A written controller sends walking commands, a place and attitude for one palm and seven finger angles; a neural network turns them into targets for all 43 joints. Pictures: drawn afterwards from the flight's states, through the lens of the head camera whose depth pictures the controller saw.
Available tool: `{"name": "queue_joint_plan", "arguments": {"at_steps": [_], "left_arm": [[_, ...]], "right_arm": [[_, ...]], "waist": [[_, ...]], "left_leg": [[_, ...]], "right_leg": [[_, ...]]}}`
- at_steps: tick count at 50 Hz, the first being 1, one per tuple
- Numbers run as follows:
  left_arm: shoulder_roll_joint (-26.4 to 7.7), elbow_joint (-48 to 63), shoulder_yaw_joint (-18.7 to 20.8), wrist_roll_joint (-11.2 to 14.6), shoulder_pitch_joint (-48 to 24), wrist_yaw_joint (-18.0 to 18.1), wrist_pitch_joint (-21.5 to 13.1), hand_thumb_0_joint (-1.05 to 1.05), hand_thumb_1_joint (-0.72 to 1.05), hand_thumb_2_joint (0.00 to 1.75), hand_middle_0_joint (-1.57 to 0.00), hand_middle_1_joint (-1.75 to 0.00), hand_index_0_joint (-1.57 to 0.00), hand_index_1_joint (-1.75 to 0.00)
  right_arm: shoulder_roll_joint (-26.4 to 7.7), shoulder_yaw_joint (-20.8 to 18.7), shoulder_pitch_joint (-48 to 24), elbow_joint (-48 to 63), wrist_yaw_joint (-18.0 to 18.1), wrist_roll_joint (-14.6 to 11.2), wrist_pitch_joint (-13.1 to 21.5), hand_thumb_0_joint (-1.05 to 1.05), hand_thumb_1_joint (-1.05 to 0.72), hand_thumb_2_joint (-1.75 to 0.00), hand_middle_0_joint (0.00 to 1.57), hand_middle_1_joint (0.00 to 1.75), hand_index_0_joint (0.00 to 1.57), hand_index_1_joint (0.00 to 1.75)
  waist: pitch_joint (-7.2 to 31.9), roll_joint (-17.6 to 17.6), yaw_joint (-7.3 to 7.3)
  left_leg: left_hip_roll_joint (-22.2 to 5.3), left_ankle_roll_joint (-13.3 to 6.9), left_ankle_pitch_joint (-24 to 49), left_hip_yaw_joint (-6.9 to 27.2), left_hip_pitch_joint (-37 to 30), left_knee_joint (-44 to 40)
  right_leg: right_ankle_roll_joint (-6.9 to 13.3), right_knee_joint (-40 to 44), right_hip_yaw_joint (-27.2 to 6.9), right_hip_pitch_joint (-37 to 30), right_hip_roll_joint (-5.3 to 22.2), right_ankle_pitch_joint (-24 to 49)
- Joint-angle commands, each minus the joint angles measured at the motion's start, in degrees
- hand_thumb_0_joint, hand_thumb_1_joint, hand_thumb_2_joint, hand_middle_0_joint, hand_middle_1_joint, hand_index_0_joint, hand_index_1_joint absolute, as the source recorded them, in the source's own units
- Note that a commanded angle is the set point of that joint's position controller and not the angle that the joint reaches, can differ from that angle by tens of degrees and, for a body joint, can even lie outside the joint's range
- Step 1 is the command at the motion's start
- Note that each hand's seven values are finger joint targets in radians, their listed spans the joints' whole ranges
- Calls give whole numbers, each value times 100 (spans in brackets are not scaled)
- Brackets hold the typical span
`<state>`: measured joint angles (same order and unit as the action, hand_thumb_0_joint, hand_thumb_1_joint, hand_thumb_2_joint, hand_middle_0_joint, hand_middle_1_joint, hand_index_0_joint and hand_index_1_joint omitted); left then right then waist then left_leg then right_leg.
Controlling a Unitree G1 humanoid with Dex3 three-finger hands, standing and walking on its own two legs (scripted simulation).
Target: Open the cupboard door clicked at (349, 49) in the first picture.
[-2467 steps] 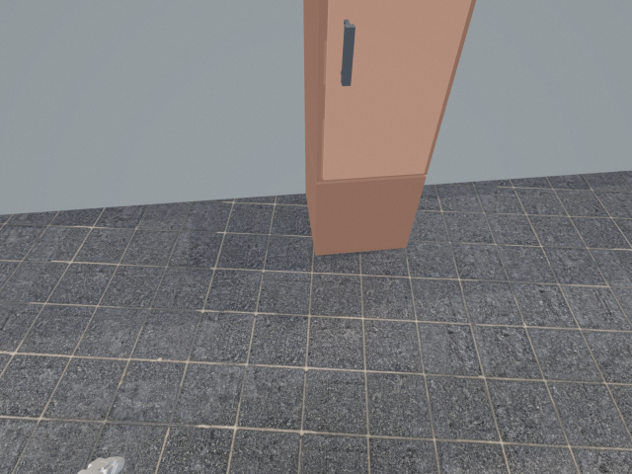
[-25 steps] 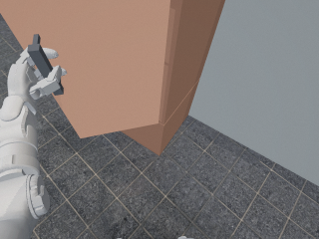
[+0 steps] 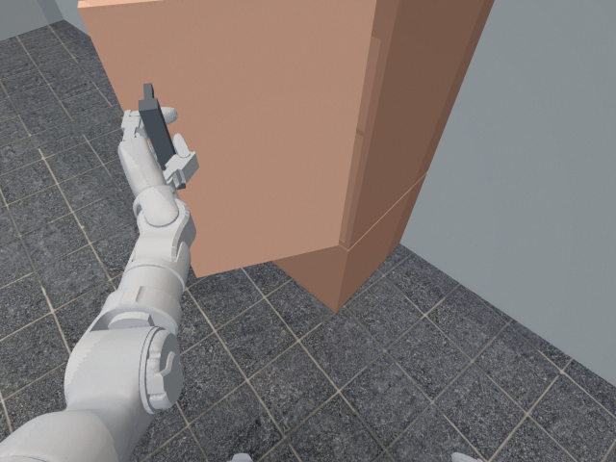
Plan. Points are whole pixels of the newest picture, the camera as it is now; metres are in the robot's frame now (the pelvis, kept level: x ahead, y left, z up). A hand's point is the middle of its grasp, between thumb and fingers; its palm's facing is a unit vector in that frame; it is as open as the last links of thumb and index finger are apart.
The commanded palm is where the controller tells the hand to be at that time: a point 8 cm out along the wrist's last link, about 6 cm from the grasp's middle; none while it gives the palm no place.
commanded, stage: pull the door open along its arc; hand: left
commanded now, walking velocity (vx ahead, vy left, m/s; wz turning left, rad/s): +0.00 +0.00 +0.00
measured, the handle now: (163, 139) +0.53 +0.19 +0.12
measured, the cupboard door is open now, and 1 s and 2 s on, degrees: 58 79 82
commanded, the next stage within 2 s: open thumb and fingers to let go in 1.58 s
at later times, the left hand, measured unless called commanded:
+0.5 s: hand (188, 166) +0.47 +0.15 +0.12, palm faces +0.37 -0.93 +0.03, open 5.8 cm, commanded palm +0.39 +0.19 +0.11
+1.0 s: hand (228, 211) +0.39 +0.09 +0.12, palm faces +0.38 -0.92 +0.00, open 6.1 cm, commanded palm +0.36 +0.13 +0.11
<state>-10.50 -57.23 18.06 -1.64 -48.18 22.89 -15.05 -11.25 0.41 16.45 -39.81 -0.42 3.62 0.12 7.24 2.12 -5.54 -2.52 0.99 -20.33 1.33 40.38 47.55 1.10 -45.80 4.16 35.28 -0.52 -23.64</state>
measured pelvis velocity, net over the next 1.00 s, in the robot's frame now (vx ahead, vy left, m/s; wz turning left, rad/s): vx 0.03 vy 0.00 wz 0.02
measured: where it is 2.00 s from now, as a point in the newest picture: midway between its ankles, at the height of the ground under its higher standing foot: outside the picture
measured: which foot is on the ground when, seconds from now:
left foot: down 0.00-1.00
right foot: down 0.00-1.00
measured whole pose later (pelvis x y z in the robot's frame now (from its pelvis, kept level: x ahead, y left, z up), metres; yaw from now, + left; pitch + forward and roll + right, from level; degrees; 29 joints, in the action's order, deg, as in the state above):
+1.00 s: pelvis +0.03 +0.00 +0.02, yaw +1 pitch +6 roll +0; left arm 5.5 -13.0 -5.0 -2.8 -14.1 30.2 0.3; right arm -9.8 0.5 5.7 -34.1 0.9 3.3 -4.4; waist 5.6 1.3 1.4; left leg -1.2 1.2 -20.9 0.9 25.8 40.8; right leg 1.0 -39.9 4.0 21.0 0.6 -24.8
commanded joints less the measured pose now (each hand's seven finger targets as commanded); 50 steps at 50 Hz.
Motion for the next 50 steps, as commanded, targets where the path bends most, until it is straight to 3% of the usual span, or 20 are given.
{"name": "queue_joint_plan", "arguments": {"at_steps": [1,7,16,17,23,26,28,30,31,34,36,38,41,43,46,48,50], "left_arm": [[-1305,1041,4,-26,-3446,-269,-842,0,90,90,-40,-135,-40,-135],[-1659,635,193,52,-3518,-343,-1036,0,90,90,-40,-135,-40,-135],[-1592,985,302,164,-2388,-430,-1170,0,90,90,-40,-135,-40,-135],[-1501,993,277,189,-2111,-432,-1132,0,90,90,-40,-135,-40,-135],[-1031,2112,156,353,-743,-353,-878,0,90,90,-40,-135,-40,-135],[-596,2840,-76,448,251,-301,-645,0,90,90,-40,-135,-40,-135],[-385,3453,-251,452,958,-248,-481,0,90,90,-40,-135,-40,-135],[-77,4093,-516,497,1522,-203,-254,0,90,90,-40,-135,-40,-135],[26,4492,-625,500,1860,-178,-154,0,90,90,-40,-135,-40,-135],[503,5472,-1108,457,2698,-64,235,0,90,90,-40,-135,-40,-135],[1006,5986,-1653,356,2853,77,523,0,90,90,-40,-135,-40,-135],[1171,6197,-1914,178,2697,312,808,0,90,90,-40,-135,-40,-135],[1414,6219,-2254,-180,2139,646,1147,0,90,90,-40,-135,-40,-135],[1428,6057,-2382,-379,1551,795,1263,0,90,90,-40,-135,-40,-135],[1617,5674,-2468,-362,1202,761,1295,0,90,90,-40,-135,-40,-135],[1536,5573,-2440,-312,1014,641,1216,0,90,90,-40,-135,-40,-135],[1447,5498,-2375,-254,797,502,1136,0,90,90,-40,-135,-40,-135]], "right_arm": [[-936,-341,807,248,101,-10,150,0,-90,-90,20,30,20,30],[-1027,-358,1044,126,89,-29,191,0,-90,-90,20,30,20,30],[-1078,-437,1105,265,-12,-75,184,0,-90,-90,20,30,20,30],[-1078,-449,1093,296,-17,-85,178,0,-90,-90,20,30,20,30],[-1049,-491,829,542,-60,-135,182,0,-90,-90,20,30,20,30],[-1001,-488,581,726,-93,-192,216,0,-90,-90,20,30,20,30],[-953,-469,391,866,-112,-208,236,0,-90,-90,20,30,20,30],[-888,-447,173,995,-128,-235,221,0,-90,-90,20,30,20,30],[-853,-436,59,1087,-133,-236,213,0,-90,-90,20,30,20,30],[-722,-376,-305,1295,-140,-243,145,0,-90,-90,20,30,20,30],[-662,-334,-512,1403,-124,-216,72,0,-90,-90,20,30,20,30],[-640,-297,-652,1425,-62,-165,-5,0,-90,-90,20,30,20,30],[-559,-250,-786,1358,29,-90,-151,0,-90,-90,20,30,20,30],[-530,-230,-799,1224,100,-39,-243,0,-90,-90,20,30,20,30],[-456,-224,-878,1106,183,-26,-335,0,-90,-90,20,30,20,30],[-452,-230,-830,1046,220,-20,-373,0,-90,-90,20,30,20,30],[-427,-220,-875,1029,260,-34,-400,0,-90,-90,20,30,20,30]], "waist": [[2060,-10,-347],[1954,-59,-386],[2000,146,-68],[1956,-20,-38],[1980,84,254],[1839,-104,397],[1751,-51,540],[1595,-278,561],[1598,-345,641],[1417,-298,698],[1166,-397,622],[950,-554,527],[939,-392,433],[909,-529,291],[1161,-349,294],[1335,-510,275],[1443,-241,301]], "left_leg": [[262,-236,1111,-96,-1446,-361],[270,-283,701,-126,-1154,-458],[237,-276,716,-237,-1321,-682],[230,-280,766,-255,-1318,-701],[202,-238,1300,-333,-1697,-851],[175,-215,1624,-385,-1836,-925],[154,-194,1947,-396,-1980,-987],[135,-183,2106,-427,-2067,-1055],[131,-175,2219,-428,-2122,-1097],[112,-156,2582,-456,-2358,-1142],[94,-140,2597,-415,-2464,-1165],[111,-149,2396,-368,-2531,-1140],[142,-132,2406,-288,-2629,-1062],[150,-145,2327,-238,-2634,-967],[205,-117,2405,-198,-2695,-854],[203,-118,2560,-178,-2713,-804],[233,-115,2591,-186,-2747,-777]], "right_leg": [[-106,713,-307,-518,-138,1882],[-145,860,-369,-533,-158,1502],[-84,983,-326,-804,-204,1354],[-86,1003,-312,-860,-215,1404],[-38,1004,-209,-1204,-249,1914],[-24,991,-139,-1384,-247,2228],[9,949,-97,-1571,-238,2497],[-10,970,-59,-1725,-209,2717],[-4,963,-57,-1876,-198,2848],[-1,985,-31,-2057,-138,3164],[-16,1018,3,-1993,-114,3139],[-26,1097,5,-1868,-95,2947],[0,1037,-11,-1683,-36,2902],[-6,1045,-51,-1532,-9,2853],[28,961,-76,-1495,25,2952],[16,924,-101,-1580,35,3168],[20,900,-140,-1589,67,3277]]}}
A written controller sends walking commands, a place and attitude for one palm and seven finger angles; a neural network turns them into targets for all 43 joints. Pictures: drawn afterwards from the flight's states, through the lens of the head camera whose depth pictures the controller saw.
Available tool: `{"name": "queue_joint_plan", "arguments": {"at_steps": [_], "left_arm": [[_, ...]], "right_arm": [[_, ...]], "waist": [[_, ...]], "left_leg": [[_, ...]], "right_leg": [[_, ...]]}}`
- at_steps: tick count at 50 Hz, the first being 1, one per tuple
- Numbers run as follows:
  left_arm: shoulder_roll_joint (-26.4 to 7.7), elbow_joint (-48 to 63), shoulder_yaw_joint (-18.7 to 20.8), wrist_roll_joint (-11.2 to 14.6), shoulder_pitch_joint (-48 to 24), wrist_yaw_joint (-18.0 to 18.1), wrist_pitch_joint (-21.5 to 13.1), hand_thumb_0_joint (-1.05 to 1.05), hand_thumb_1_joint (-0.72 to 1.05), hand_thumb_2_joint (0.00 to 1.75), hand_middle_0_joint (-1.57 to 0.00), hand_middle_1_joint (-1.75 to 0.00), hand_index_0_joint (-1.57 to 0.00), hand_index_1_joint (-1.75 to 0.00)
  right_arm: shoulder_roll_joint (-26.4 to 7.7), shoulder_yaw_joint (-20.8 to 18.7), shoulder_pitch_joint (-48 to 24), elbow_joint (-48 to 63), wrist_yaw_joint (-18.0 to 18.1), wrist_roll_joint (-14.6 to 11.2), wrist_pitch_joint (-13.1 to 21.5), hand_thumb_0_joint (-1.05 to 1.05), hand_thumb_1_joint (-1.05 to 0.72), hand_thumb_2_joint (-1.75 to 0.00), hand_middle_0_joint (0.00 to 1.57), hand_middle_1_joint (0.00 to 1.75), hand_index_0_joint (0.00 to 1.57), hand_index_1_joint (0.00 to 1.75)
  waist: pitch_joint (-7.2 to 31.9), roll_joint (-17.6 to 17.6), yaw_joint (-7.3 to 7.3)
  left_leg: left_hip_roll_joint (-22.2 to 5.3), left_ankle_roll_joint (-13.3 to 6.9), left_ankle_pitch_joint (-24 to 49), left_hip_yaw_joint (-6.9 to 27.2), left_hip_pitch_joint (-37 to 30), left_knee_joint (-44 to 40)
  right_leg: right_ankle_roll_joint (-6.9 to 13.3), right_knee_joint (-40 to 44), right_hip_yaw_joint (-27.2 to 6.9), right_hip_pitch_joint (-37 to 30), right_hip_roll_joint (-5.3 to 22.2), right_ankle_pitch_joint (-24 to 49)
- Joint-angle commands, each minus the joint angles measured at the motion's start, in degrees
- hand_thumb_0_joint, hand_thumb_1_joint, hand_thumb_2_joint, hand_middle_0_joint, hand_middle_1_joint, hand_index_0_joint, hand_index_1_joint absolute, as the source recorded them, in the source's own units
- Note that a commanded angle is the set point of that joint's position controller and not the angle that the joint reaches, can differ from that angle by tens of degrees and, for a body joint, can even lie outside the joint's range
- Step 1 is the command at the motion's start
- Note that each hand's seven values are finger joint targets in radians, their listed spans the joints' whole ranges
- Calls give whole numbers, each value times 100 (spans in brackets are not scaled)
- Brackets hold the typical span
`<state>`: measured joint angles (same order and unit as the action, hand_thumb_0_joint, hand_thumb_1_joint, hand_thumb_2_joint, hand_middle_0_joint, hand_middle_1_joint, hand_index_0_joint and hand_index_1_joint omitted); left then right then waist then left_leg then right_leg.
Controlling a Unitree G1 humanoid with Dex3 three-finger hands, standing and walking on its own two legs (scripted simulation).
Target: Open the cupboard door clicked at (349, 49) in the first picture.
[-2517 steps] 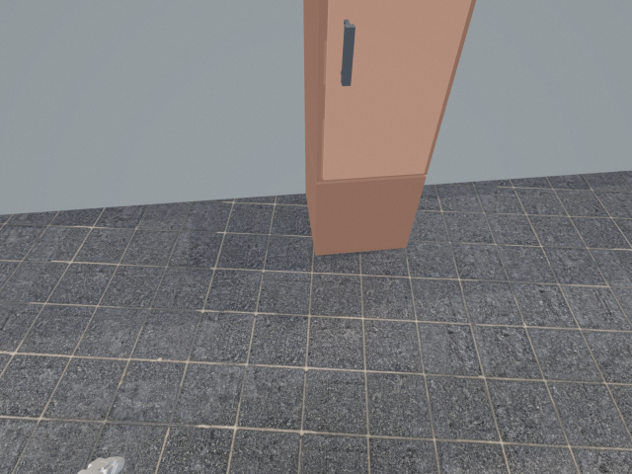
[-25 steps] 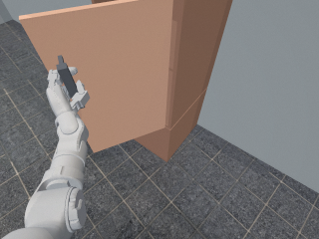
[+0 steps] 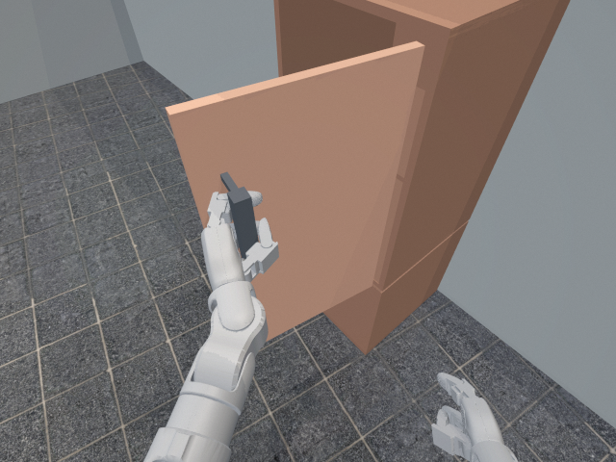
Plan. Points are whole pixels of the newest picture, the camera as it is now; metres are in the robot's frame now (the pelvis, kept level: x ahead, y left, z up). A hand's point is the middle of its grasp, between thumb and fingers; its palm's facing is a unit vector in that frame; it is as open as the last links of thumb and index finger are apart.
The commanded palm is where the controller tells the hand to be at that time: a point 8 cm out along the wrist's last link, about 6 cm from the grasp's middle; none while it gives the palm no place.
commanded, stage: pull the door open along its arc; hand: left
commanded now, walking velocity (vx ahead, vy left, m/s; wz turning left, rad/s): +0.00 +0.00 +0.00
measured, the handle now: (240, 223) +0.40 +0.13 +0.10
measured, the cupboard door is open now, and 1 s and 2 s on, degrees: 79 82 86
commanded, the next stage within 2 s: open thumb and fingers to let go in 0.58 s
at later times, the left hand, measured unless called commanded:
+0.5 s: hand (268, 248) +0.35 +0.08 +0.11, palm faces +0.31 -0.95 +0.02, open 6.0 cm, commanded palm +0.29 +0.12 +0.10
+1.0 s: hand (275, 248) +0.36 +0.08 +0.11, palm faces +0.34 -0.94 +0.00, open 8.4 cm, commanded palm +0.31 +0.11 +0.10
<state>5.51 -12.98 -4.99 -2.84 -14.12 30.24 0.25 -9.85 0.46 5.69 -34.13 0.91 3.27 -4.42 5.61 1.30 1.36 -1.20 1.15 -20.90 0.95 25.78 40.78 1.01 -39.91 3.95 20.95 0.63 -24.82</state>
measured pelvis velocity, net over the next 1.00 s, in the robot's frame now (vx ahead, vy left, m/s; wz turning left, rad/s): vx -0.03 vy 0.01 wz -0.01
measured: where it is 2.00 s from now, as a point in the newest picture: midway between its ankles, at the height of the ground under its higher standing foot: outside the picture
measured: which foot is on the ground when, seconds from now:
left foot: down 0.00-1.00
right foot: down 0.00-1.00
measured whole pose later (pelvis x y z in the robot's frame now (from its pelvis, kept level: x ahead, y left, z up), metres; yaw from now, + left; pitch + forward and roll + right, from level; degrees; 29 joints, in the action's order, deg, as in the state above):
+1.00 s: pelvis -0.03 +0.01 +0.00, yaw +0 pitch +6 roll -1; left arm 5.9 -24.9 -4.1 -1.9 -22.3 31.8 -5.0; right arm -8.9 0.9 9.6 -37.7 0.5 3.2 -1.9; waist 5.2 1.9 0.6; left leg -1.0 0.5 -18.9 0.5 29.0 41.9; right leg 0.6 -41.3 3.4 24.4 0.8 -22.8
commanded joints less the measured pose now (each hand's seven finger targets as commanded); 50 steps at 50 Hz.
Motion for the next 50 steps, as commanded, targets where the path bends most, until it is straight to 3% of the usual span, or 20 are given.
{"name": "queue_joint_plan", "arguments": {"at_steps": [1,4,9,13,15,18,19,22,23,24,25,28,29,31,34,36,39,42,45,50], "left_arm": [[-178,938,-38,-95,-2645,-302,-423,0,90,90,-40,-135,-40,-135],[-360,660,189,103,-2789,-471,-568,0,90,90,-40,-135,-40,-135],[-676,132,574,326,-3160,-606,-826,0,90,90,-40,-135,-40,-135],[-797,-167,777,381,-2843,-621,-1047,0,90,90,-40,-135,-40,-135],[-718,-113,755,440,-2705,-624,-1139,0,90,90,-40,-135,-40,-135],[-739,-130,791,477,-2254,-632,-1212,0,90,90,-40,-135,-40,-135],[-644,-9,693,476,-2145,-640,-1234,0,90,90,-40,-135,-40,-135],[-517,371,581,471,-1690,-584,-1261,0,90,90,-40,-135,-40,-135],[-498,479,538,443,-1457,-559,-1247,0,90,90,-40,-135,-40,-135],[-401,708,444,438,-1210,-536,-1227,0,90,90,-40,-135,-40,-135],[-292,897,327,425,-1043,-496,-1189,0,90,90,-40,-135,-40,-135],[-450,870,325,270,-1760,-234,-1058,0,90,90,-40,-135,-40,-135],[-417,831,296,209,-2060,-137,-1016,0,90,90,-40,-135,-40,-135],[-419,578,290,59,-2627,31,-964,0,90,90,-40,-135,-40,-135],[-243,168,188,-35,-2775,121,-909,0,90,90,-40,-135,-40,-135],[-17,171,22,-13,-2808,94,-924,0,76,84,-39,-134,-39,-134],[36,43,-44,-21,-2894,39,-899,0,55,75,-38,-131,-38,-131],[61,46,4,28,-3090,20,-889,0,34,66,-36,-129,-36,-129],[126,-50,-101,-51,-3209,54,-877,0,13,57,-35,-127,-35,-127],[300,136,-276,-140,-3106,92,-810,0,-22,42,-32,-123,-32,-123]], "right_arm": [[-560,-208,203,431,142,-6,49,0,-90,-90,20,30,20,30],[-592,-197,210,401,191,-19,77,0,-90,-90,20,30,20,30],[-637,-183,277,292,220,-65,187,0,-90,-90,20,30,20,30],[-700,-223,402,266,167,-80,317,0,-90,-90,20,30,20,30],[-705,-237,426,295,125,-89,387,0,-90,-90,20,30,20,30],[-761,-274,463,346,76,-100,477,0,-90,-90,20,30,20,30],[-748,-273,419,372,55,-113,503,0,-90,-90,20,30,20,30],[-757,-299,415,457,-1,-110,591,0,-90,-90,20,30,20,30],[-762,-312,396,494,-18,-116,612,0,-90,-90,20,30,20,30],[-747,-312,340,548,-37,-120,630,0,-90,-90,20,30,20,30],[-740,-307,303,591,-50,-112,648,0,-90,-90,20,30,20,30],[-760,-286,221,471,5,-79,652,0,-90,-90,20,30,20,30],[-742,-276,158,429,22,-68,644,0,-90,-90,20,30,20,30],[-715,-258,123,298,72,-46,613,0,-90,-90,20,30,20,30],[-682,-248,146,217,105,-33,580,0,-90,-90,20,30,20,30],[-650,-247,166,235,88,-23,564,0,-90,-90,20,30,20,30],[-654,-241,196,267,73,-10,521,0,-90,-90,20,30,20,30],[-628,-222,193,304,62,-10,492,0,-90,-90,20,30,20,30],[-619,-218,236,287,35,-9,450,0,-90,-90,20,30,20,30],[-597,-233,238,370,-9,1,411,0,-90,-90,20,30,20,30]], "waist": [[1538,-156,-377],[1534,-442,-382],[1431,-476,-361],[1435,-666,-255],[1445,-559,-216],[1395,-807,-134],[1335,-583,-120],[1339,-514,-39],[1301,-668,-14],[1289,-531,25],[1216,-576,19],[748,-738,-170],[672,-578,-216],[696,-471,-306],[826,-540,-350],[1128,-356,-315],[1229,-489,-340],[1396,-334,-303],[1339,-436,-388],[1537,-313,-331]], "left_leg": [[105,-125,2590,-133,-1240,-104],[120,-151,2402,-122,-1118,-136],[176,-174,1889,-132,-839,-220],[190,-188,1602,-142,-666,-312],[206,-197,1521,-193,-642,-351],[200,-205,1341,-221,-555,-441],[203,-207,1309,-263,-592,-471],[195,-213,1350,-323,-701,-529],[177,-212,1380,-318,-720,-556],[168,-207,1411,-352,-774,-589],[166,-213,1428,-368,-821,-598],[153,-232,1119,-331,-814,-568],[156,-231,1022,-324,-824,-573],[159,-226,891,-294,-845,-539],[165,-225,865,-239,-847,-527],[153,-196,1137,-209,-958,-492],[122,-187,1322,-158,-939,-430],[123,-155,1490,-137,-961,-364],[74,-138,1580,-66,-926,-306],[61,-121,1770,-53,-972,-251]], "right_leg": [[32,315,-118,-136,-48,3355],[-18,404,-161,-191,-39,3331],[-66,539,-241,-206,-27,2969],[-61,633,-254,-305,-52,2617],[-79,676,-287,-356,-32,2609],[-94,800,-312,-461,-40,2365],[-82,828,-328,-427,-33,2285],[-65,871,-300,-500,-50,2255],[-66,911,-288,-563,-55,2237],[-51,901,-270,-570,-61,2214],[-58,931,-258,-562,-60,2227],[-81,1168,-326,-179,-39,1557],[-68,1188,-330,-46,-34,1340],[-51,1157,-321,156,-33,1102],[-31,1021,-239,250,-72,1085],[16,801,-143,196,-110,1420],[15,657,-89,215,-124,1655],[40,526,-59,201,-138,1805],[48,436,-22,320,-145,1851],[84,329,5,280,-164,1962]]}}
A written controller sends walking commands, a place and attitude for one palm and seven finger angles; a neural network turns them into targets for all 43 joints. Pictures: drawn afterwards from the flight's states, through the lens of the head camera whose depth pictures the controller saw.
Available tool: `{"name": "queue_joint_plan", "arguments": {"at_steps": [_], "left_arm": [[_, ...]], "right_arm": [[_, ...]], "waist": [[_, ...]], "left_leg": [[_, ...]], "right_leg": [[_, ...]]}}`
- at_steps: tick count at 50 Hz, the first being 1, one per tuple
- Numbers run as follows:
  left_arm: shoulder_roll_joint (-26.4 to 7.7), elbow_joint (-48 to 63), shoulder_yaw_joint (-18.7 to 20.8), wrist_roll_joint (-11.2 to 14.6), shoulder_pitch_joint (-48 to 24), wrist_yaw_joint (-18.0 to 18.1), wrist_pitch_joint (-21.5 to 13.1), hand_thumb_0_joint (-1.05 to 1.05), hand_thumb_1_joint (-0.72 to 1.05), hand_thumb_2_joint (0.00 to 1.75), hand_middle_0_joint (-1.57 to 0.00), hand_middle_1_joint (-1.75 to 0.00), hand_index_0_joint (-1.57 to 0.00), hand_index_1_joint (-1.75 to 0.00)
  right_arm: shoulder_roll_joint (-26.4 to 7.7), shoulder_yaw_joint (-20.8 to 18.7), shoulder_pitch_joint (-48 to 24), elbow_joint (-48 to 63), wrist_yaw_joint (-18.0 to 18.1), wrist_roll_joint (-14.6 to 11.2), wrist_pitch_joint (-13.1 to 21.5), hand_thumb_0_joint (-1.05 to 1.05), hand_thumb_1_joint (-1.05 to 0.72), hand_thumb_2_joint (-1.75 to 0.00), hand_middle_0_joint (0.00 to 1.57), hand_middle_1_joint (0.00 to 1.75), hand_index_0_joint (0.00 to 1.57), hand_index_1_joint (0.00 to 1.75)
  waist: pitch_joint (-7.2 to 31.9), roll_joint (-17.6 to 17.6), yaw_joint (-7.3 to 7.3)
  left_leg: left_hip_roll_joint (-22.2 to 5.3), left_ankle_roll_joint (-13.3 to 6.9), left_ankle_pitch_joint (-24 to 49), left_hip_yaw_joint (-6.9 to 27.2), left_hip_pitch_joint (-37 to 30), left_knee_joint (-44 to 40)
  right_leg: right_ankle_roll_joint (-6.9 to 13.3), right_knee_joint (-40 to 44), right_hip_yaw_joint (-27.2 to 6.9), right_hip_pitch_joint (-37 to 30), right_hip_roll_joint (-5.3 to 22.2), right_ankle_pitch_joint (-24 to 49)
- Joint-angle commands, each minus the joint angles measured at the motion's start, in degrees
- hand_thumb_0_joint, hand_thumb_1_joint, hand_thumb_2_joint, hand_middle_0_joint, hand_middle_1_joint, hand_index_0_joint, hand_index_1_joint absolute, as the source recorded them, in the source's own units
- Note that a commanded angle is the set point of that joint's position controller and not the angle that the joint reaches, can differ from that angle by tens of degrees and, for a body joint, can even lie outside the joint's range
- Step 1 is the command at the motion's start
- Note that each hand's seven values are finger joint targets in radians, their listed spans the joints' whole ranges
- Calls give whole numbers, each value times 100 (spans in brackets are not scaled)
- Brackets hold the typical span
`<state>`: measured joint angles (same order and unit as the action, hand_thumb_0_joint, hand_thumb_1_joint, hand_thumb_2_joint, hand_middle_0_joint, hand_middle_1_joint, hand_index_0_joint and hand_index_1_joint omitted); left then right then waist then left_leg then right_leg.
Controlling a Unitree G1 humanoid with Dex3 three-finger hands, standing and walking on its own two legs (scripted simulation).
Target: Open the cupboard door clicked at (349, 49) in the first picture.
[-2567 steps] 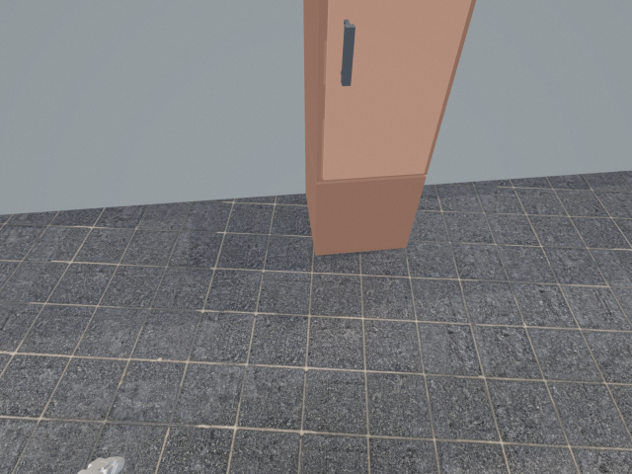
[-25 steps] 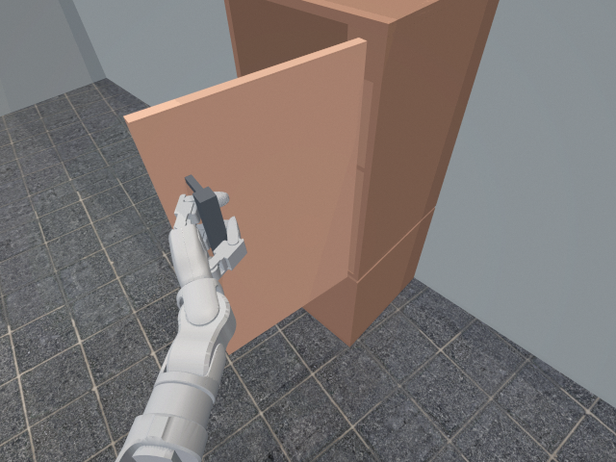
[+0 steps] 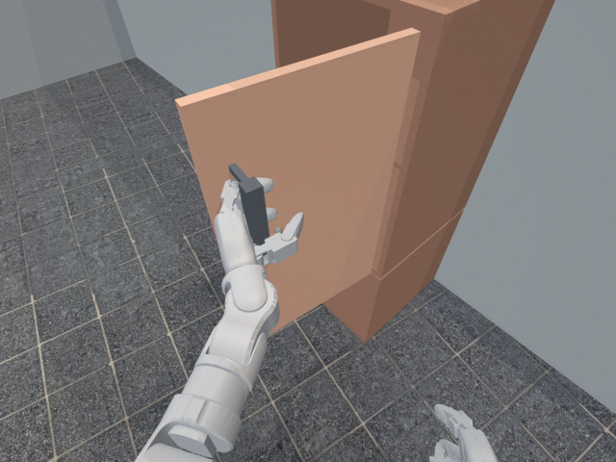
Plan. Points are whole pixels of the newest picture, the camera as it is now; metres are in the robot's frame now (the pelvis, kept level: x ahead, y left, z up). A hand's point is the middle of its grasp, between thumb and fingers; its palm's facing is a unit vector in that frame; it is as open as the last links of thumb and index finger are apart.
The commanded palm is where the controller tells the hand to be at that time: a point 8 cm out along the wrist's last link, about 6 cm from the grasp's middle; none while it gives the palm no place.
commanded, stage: open thumb and fingers to let go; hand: left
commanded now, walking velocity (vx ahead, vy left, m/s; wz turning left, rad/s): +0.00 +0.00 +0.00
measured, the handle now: (249, 214) +0.41 +0.11 +0.10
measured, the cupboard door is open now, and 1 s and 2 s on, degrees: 82 86 86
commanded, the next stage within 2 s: slide the hand sideways off the handle in 0.50 s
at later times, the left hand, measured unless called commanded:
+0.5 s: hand (282, 236) +0.37 +0.06 +0.11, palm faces +0.34 -0.94 -0.01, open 14.3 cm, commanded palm +0.33 +0.10 +0.10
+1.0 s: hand (277, 259) +0.34 +0.07 +0.11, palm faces -0.14 -0.99 +0.00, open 16.1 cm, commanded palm +0.31 +0.13 +0.10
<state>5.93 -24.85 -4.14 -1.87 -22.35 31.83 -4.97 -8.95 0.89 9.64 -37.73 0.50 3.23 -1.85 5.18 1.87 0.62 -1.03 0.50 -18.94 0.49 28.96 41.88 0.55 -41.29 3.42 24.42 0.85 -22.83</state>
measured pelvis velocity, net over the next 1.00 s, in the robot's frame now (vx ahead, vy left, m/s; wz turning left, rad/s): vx -0.01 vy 0.00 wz -0.02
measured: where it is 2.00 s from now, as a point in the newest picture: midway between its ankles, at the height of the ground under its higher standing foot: outside the picture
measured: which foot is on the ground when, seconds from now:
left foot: down 0.00-1.00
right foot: down 0.00-1.00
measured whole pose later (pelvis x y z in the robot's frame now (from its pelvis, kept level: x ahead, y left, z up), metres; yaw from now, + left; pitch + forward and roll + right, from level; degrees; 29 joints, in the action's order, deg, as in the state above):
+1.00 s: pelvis -0.01 +0.00 +0.01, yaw -1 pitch +3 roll +0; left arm -5.1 -22.1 -3.3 8.5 -15.0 -1.7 -10.3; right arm -12.5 1.7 13.8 -35.3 0.9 -1.0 3.3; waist 3.3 2.3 -0.5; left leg -1.3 0.6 -17.4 -0.6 24.5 38.8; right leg 0.7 -39.4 2.3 21.1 0.5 -21.4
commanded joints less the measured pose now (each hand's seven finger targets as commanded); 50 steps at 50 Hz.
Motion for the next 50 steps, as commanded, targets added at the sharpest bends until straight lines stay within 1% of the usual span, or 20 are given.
{"name": "queue_joint_plan", "arguments": {"at_steps": [1,4,6,18,24,30,31,32,34,36,37,38,39,41,42,43,45,47,48,50], "left_arm": [[282,1388,-400,-243,-2296,-60,-278,0,-29,39,-32,-122,-32,-122],[383,1445,-493,-265,-2129,-36,-242,0,-50,30,-30,-120,-30,-120],[471,1547,-586,-266,-2019,-24,-224,0,-50,30,-30,-120,-30,-120],[347,1681,-543,-292,-1908,82,-173,0,-50,30,-20,-60,-20,-60],[229,1547,-402,-167,-2152,41,-210,0,-50,30,-15,-30,-15,-30],[193,1476,-347,-54,-2275,-22,-285,0,-50,30,-15,-30,-15,-30],[-123,1443,-1407,-552,-1935,-1142,-503,0,-50,30,-15,-30,-15,-30],[-497,1716,-1033,-308,-2273,-1732,-747,0,-50,30,-15,-30,-15,-30],[-818,1880,-941,16,-2423,-2635,-1006,0,-50,30,-15,-30,-15,-30],[-952,1528,-836,526,-2327,-3463,-1029,0,-50,30,-15,-30,-15,-30],[-1058,1480,-576,833,-2308,-3703,-1004,0,-50,30,-15,-30,-15,-30],[-896,1443,-585,1057,-2237,-3827,-961,0,-50,30,-15,-30,-15,-30],[-779,1229,-488,1248,-1945,-3848,-899,0,-50,30,-15,-30,-15,-30],[-941,1169,-112,1396,-1683,-3706,-864,0,-50,30,-15,-30,-15,-30],[-1083,1234,80,1374,-1554,-3602,-880,0,-50,30,-15,-30,-15,-30],[-1251,1298,217,1292,-1336,-3506,-918,0,-50,30,-15,-30,-15,-30],[-1160,1579,114,1096,-1124,-3375,-976,0,-50,30,-15,-30,-15,-30],[-1249,1599,165,1024,-1016,-3312,-967,0,-50,30,-15,-30,-15,-30],[-1480,1536,365,1001,-898,-3287,-959,0,-50,30,-15,-30,-15,-30],[-1615,1796,519,973,-662,-3310,-969,0,-50,30,-15,-30,-15,-30]], "right_arm": [[-687,-278,-154,741,22,1,154,0,-90,-90,20,30,20,30],[-682,-289,-145,774,-10,-6,156,0,-90,-90,20,30,20,30],[-677,-298,-138,800,-31,-15,161,0,-90,-90,20,30,20,30],[-715,-317,-147,747,-2,-18,207,0,-90,-90,20,30,20,30],[-710,-284,-229,674,62,-30,210,0,-90,-90,20,30,20,30],[-701,-254,-286,655,75,-45,229,0,-90,-90,20,30,20,30],[-847,-252,60,587,77,-63,193,0,-90,-90,20,30,20,30],[-850,-285,103,756,142,-139,230,0,-90,-90,20,30,20,30],[-849,-230,30,852,245,-247,297,0,-90,-90,20,30,20,30],[-897,-141,-32,872,333,-348,387,0,-90,-90,20,30,20,30],[-901,-122,-102,917,368,-405,446,0,-90,-90,20,30,20,30],[-881,-96,-151,945,362,-453,515,0,-90,-90,20,30,20,30],[-865,-72,-164,949,340,-477,594,0,-90,-90,20,30,20,30],[-906,-75,-143,964,259,-480,708,0,-90,-90,20,30,20,30],[-923,-92,-101,978,218,-467,749,0,-90,-90,20,30,20,30],[-945,-107,-102,1007,170,-448,775,0,-90,-90,20,30,20,30],[-904,-121,-107,1088,79,-436,812,0,-90,-90,20,30,20,30],[-926,-130,-92,1130,38,-426,810,0,-90,-90,20,30,20,30],[-968,-140,-81,1118,47,-418,793,0,-90,-90,20,30,20,30],[-944,-138,-153,1211,49,-420,776,0,-90,-90,20,30,20,30]], "waist": [[1626,-378,-262],[1548,-379,-244],[1576,-435,-235],[1428,-414,-235],[1290,-517,-291],[1252,-430,-277],[1016,-847,-655],[1336,-698,-534],[1603,-270,-480],[1421,-281,-545],[1352,-279,-489],[1263,-116,-442],[1079,-220,-386],[958,-398,-241],[1025,-598,-189],[1066,-572,-89],[1112,-302,-60],[967,-509,-86],[909,-728,-52],[1024,-540,52]], "left_leg": [[41,-54,1582,0,-1304,-347],[29,-54,1576,3,-1281,-351],[19,-50,1601,8,-1290,-349],[48,-74,1335,-43,-1222,-406],[84,-96,1037,-53,-1174,-424],[110,-85,943,-48,-1161,-442],[102,-188,1081,-11,-1352,-476],[130,-229,1197,-26,-1432,-452],[170,-230,1239,-50,-1688,-444],[209,-241,1071,-5,-1707,-482],[216,-224,952,15,-1676,-525],[220,-195,879,28,-1699,-582],[205,-166,741,61,-1612,-637],[206,-143,613,84,-1474,-726],[203,-146,646,83,-1450,-734],[202,-144,709,53,-1426,-752],[184,-133,848,5,-1486,-750],[170,-146,734,-21,-1378,-757],[150,-160,720,-27,-1306,-778],[165,-153,775,-96,-1324,-816]], "right_leg": [[132,460,55,-69,-188,1767],[136,459,77,-60,-201,1739],[142,453,95,-97,-213,1751],[131,613,45,-131,-212,1529],[88,753,-17,-53,-174,1280],[78,782,-37,-47,-152,1211],[82,711,-150,71,-142,1661],[82,714,-183,-69,-104,1934],[83,701,-242,-206,-104,2115],[83,780,-200,-202,-144,2023],[82,845,-183,-221,-161,1909],[93,880,-136,-200,-181,1770],[79,904,-58,-132,-197,1585],[61,946,-15,-139,-206,1351],[51,935,-5,-211,-209,1348],[54,914,-27,-289,-205,1358],[67,809,-13,-305,-189,1498],[46,843,-40,-261,-195,1391],[37,885,-67,-327,-201,1359],[51,863,-108,-488,-182,1461]]}}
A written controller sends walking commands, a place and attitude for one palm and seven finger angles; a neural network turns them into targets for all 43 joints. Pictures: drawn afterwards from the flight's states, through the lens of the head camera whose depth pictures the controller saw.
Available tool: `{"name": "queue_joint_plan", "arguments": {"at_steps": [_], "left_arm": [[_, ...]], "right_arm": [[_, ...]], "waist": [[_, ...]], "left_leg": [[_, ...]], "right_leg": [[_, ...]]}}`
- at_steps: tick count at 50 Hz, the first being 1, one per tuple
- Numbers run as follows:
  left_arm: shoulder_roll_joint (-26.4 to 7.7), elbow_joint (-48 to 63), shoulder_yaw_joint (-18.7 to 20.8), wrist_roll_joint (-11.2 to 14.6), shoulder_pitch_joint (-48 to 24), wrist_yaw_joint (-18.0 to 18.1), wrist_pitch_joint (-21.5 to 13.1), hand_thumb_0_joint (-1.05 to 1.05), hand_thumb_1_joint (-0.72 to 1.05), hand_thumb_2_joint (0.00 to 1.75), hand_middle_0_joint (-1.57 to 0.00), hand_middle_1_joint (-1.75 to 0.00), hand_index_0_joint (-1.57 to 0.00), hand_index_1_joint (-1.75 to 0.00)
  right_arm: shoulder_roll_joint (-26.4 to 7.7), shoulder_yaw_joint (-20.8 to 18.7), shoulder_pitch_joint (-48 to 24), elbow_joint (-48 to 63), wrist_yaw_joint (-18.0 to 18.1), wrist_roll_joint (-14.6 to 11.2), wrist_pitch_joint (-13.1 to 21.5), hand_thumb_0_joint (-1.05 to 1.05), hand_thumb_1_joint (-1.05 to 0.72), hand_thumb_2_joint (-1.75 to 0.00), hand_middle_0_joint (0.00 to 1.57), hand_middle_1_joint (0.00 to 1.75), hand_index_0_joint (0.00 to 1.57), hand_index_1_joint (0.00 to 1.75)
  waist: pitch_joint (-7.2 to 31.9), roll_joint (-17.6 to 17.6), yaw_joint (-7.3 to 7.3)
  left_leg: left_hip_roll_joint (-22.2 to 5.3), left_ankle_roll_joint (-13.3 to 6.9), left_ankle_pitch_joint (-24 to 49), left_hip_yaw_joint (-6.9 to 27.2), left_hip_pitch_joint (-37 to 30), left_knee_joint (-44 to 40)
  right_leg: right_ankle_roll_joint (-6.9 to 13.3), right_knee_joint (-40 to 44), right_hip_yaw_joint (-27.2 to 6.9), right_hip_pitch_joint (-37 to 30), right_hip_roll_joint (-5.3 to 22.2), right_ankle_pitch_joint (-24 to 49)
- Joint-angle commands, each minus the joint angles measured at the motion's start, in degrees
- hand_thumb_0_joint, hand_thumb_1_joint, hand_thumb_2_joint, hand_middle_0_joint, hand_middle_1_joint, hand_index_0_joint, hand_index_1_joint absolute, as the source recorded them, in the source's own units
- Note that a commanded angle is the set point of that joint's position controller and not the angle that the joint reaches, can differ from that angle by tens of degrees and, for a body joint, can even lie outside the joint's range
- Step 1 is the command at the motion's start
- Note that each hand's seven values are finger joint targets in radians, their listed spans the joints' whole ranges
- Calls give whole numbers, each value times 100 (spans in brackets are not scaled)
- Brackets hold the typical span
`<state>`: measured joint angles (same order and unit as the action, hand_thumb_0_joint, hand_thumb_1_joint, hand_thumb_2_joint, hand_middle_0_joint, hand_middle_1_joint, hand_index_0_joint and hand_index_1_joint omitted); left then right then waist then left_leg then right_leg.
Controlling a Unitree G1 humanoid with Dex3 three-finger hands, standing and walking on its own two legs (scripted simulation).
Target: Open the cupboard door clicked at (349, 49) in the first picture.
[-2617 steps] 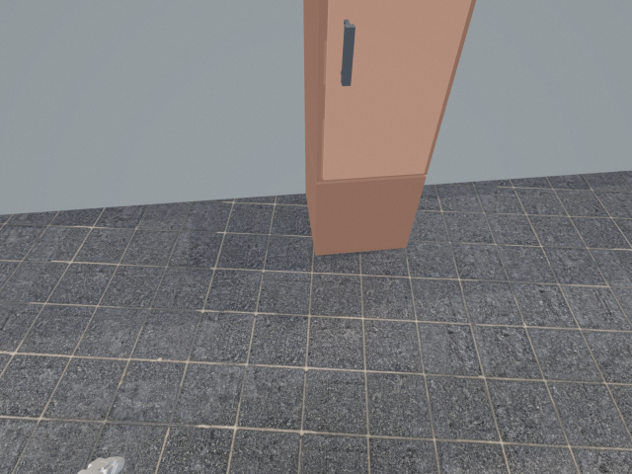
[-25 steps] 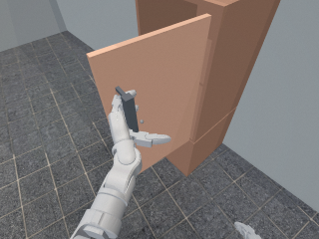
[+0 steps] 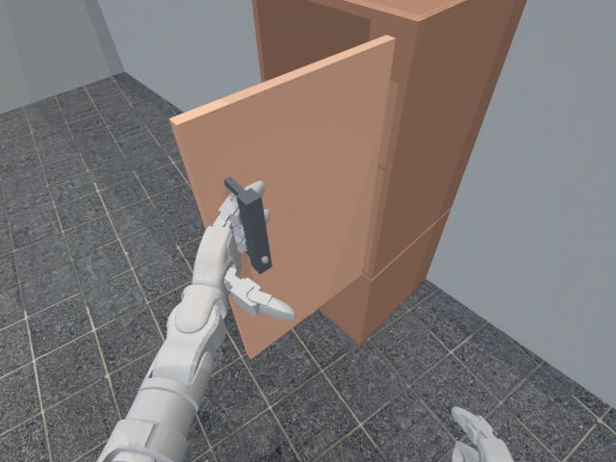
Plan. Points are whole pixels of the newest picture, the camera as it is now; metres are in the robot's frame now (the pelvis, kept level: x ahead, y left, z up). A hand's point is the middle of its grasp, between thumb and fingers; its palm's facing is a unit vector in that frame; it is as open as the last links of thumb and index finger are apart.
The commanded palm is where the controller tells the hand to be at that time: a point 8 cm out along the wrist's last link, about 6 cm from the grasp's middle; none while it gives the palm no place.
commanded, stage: slide the hand sideways off the handle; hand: left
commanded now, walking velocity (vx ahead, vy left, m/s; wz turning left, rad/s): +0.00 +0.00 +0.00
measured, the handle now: (247, 226) +0.40 +0.11 +0.10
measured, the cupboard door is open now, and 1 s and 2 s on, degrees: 86 86 86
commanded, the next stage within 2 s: draw the hand back to the body in 0.80 s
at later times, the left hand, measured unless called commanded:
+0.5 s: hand (223, 293) +0.30 +0.12 +0.10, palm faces -0.09 -1.00 -0.03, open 16.3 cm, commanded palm +0.27 +0.18 +0.09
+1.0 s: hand (183, 316) +0.26 +0.16 +0.10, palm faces -0.08 -1.00 -0.04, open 16.4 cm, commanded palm +0.23 +0.22 +0.10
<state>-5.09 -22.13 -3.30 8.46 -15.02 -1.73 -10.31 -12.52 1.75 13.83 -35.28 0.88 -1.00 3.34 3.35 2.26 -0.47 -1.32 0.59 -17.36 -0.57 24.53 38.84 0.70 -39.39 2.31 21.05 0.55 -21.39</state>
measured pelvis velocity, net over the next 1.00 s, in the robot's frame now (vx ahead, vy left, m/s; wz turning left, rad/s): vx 0.01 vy -0.01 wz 0.02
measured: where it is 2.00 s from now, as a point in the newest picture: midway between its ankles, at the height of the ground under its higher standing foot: outside the picture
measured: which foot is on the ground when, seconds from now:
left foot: down 0.00-1.00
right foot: down 0.00-1.00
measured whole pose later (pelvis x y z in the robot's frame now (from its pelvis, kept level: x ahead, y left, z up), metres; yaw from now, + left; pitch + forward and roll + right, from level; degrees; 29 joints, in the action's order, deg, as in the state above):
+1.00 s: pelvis +0.01 -0.01 +0.00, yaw +1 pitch +2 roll -1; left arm -13.3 -0.2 7.0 15.4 8.6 -15.7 -8.9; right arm -14.0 2.2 12.7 -33.7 4.2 -2.0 9.3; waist 2.9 2.9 0.8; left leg -1.7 1.2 -18.9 1.2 24.5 41.1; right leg 1.2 -40.3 3.9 19.9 0.0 -22.8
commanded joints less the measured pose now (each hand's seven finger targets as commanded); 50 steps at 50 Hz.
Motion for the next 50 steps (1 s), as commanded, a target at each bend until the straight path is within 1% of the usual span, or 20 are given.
{"name": "queue_joint_plan", "arguments": {"at_steps": [1,3,4,7,9,12,13,15,19,23,25,28,32,35,38,41,43,44,45,50], "left_arm": [[-466,1639,370,-74,-1277,13,-416,0,-50,30,-15,-30,-15,-30],[-595,1779,487,-80,-920,-10,-363,0,-50,30,-15,-30,-15,-30],[-586,1874,490,-62,-822,-25,-335,0,-50,30,-15,-30,-15,-30],[-603,2396,503,-34,-658,-76,-296,0,-50,30,-15,-30,-15,-30],[-670,2559,559,18,-359,-120,-276,0,-50,30,-15,-30,-15,-30],[-665,2853,524,70,-156,-201,-263,0,-50,30,-15,-30,-15,-30],[-816,2843,666,86,27,-215,-252,0,-50,30,-15,-30,-15,-30],[-727,3036,576,132,114,-307,-233,0,-50,30,-15,-30,-15,-30],[-910,3108,763,208,421,-457,-173,0,-50,30,-15,-30,-15,-30],[-1149,3246,1065,324,771,-635,-163,0,-50,30,-15,-30,-15,-30],[-996,3444,944,364,977,-729,-173,0,-50,30,-15,-30,-15,-30],[-1117,3432,1059,418,1389,-819,-160,0,-50,30,-15,-30,-15,-30],[-1251,3592,1157,483,1267,-989,-177,0,-50,30,-15,-30,-15,-30],[-1304,3635,1236,588,1538,-1131,-238,0,-50,30,-15,-30,-15,-30],[-1537,3575,1492,698,1787,-1256,-279,0,-50,30,-15,-30,-15,-30],[-1404,3569,1298,752,1234,-1364,-295,0,-50,30,-15,-30,-15,-30],[-1537,3477,1403,760,1142,-1376,-294,0,-50,30,-15,-30,-15,-30],[-1409,3504,1263,754,1049,-1404,-303,0,-50,30,-15,-30,-15,-30],[-1390,3431,1255,772,1105,-1419,-287,0,-50,30,-15,-30,-15,-30],[-1634,3671,1572,818,1432,-1368,-216,0,-50,30,-15,-30,-15,-30]], "right_arm": [[-566,-220,-606,999,12,-7,248,0,-90,-90,20,30,20,30],[-573,-220,-602,1047,11,-7,226,0,-90,-90,20,30,20,30],[-557,-216,-621,1072,22,-11,215,0,-90,-90,20,30,20,30],[-532,-227,-649,1126,44,-14,222,0,-90,-90,20,30,20,30],[-534,-219,-675,1139,60,-17,239,0,-90,-90,20,30,20,30],[-533,-211,-697,1136,80,-26,291,0,-90,-90,20,30,20,30],[-560,-224,-684,1115,96,-25,295,0,-90,-90,20,30,20,30],[-548,-214,-720,1138,110,-31,330,0,-90,-90,20,30,20,30],[-569,-210,-728,1127,151,-33,366,0,-90,-90,20,30,20,30],[-596,-214,-721,1134,185,-29,398,0,-90,-90,20,30,20,30],[-565,-201,-749,1205,177,-37,442,0,-90,-90,20,30,20,30],[-607,-209,-719,1220,185,-44,468,0,-90,-90,20,30,20,30],[-632,-202,-746,1240,235,-42,533,0,-90,-90,20,30,20,30],[-641,-189,-747,1253,266,-60,604,0,-90,-90,20,30,20,30],[-689,-202,-697,1222,298,-59,672,0,-90,-90,20,30,20,30],[-700,-183,-731,1175,339,-81,765,0,-90,-90,20,30,20,30],[-725,-193,-726,1123,370,-88,822,0,-90,-90,20,30,20,30],[-708,-184,-736,1129,370,-94,862,0,-90,-90,20,30,20,30],[-710,-190,-715,1134,378,-96,896,0,-90,-90,20,30,20,30],[-699,-159,-758,1174,376,-108,1007,0,-90,-90,20,30,20,30]], "waist": [[1228,-387,157],[1222,-386,211],[1168,-465,191],[1268,-272,179],[1213,-395,153],[1137,-216,121],[1116,-394,114],[1131,-275,99],[1036,-334,77],[1127,-358,149],[1166,-164,156],[998,-341,141],[880,-312,79],[848,-155,117],[872,-372,132],[691,-214,8],[695,-154,24],[727,-87,2],[751,-193,19],[990,-106,211]], "left_leg": [[197,-159,687,-32,-938,-501],[177,-152,775,-33,-921,-524],[168,-156,840,-31,-913,-532],[176,-153,1002,-63,-1061,-518],[170,-164,1035,-53,-1047,-510],[178,-148,1025,-30,-1080,-504],[170,-167,1056,-31,-1061,-478],[183,-155,1084,-19,-1094,-474],[199,-162,1136,-7,-1046,-422],[223,-163,1256,-17,-1018,-369],[232,-148,1363,-9,-1073,-365],[226,-161,1314,0,-966,-319],[244,-169,1085,28,-887,-283],[254,-166,1014,33,-844,-258],[249,-178,999,57,-744,-208],[264,-172,745,100,-690,-193],[263,-168,625,103,-658,-166],[266,-172,619,126,-710,-183],[258,-170,563,138,-687,-177],[235,-163,730,152,-794,-328]], "right_leg": [[42,671,-21,-174,-148,1419],[44,656,-2,-261,-163,1496],[37,657,-2,-283,-159,1608],[32,650,-9,-337,-171,1829],[16,670,-7,-364,-179,1883],[20,655,16,-293,-189,1867],[10,674,11,-321,-204,1881],[5,645,21,-310,-187,1954],[-9,637,9,-305,-176,2066],[-12,604,-16,-444,-169,2276],[-4,538,28,-446,-154,2395],[-28,559,13,-404,-161,2381],[-50,590,-21,-247,-143,2148],[-41,598,-53,-258,-129,2047],[-67,617,-94,-309,-126,2051],[-72,659,-110,-48,-111,1675],[-58,708,-162,4,-104,1379],[-50,690,-132,37,-94,1366],[-61,701,-139,45,-96,1287],[-23,660,-57,-243,-103,1428]]}}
